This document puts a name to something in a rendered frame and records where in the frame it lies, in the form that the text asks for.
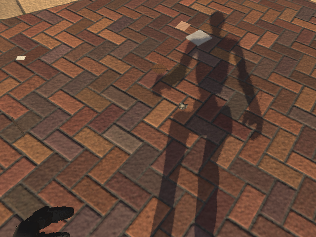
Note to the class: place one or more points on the robot left hand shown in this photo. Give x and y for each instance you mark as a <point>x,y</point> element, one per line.
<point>40,219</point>

